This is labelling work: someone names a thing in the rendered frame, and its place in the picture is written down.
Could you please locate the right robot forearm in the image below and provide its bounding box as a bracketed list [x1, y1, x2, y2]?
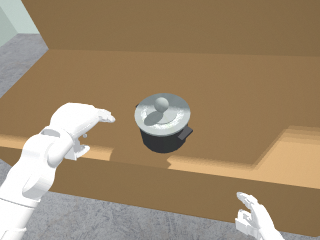
[257, 227, 285, 240]

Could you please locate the robot left hand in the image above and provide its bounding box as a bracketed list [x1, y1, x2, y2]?
[49, 103, 116, 161]

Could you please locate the knob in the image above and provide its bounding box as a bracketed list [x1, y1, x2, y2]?
[154, 97, 169, 113]

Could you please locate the left robot forearm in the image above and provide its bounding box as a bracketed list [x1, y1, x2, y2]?
[0, 125, 74, 240]

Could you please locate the lid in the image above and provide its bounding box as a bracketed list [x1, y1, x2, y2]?
[134, 93, 191, 137]

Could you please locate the table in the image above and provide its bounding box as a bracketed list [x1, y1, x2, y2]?
[0, 0, 320, 237]

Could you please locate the pot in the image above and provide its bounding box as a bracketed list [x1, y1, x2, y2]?
[135, 104, 193, 154]

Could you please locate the robot right hand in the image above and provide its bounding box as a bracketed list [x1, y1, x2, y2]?
[235, 192, 275, 240]

